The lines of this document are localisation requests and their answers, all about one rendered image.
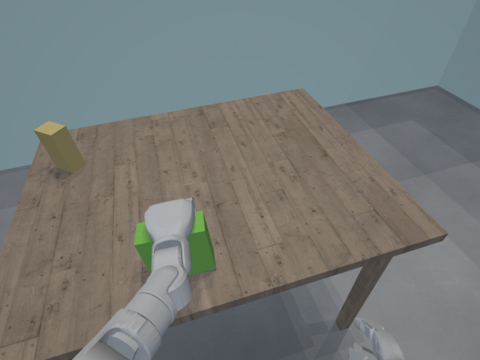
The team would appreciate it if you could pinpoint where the robot left upper arm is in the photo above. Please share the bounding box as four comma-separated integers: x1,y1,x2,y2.
80,340,130,360

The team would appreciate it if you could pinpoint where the robot left forearm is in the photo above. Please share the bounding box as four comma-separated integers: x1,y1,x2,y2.
72,235,193,360

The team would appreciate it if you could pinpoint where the robot right hand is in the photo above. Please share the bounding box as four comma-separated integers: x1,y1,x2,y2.
349,317,406,360

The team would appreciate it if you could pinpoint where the robot left hand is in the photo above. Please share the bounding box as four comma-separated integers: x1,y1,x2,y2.
145,197,197,243

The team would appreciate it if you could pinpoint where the sponge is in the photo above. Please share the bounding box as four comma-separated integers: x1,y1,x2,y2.
134,211,216,275

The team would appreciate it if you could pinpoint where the table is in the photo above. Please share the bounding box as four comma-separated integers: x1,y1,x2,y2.
0,88,449,360

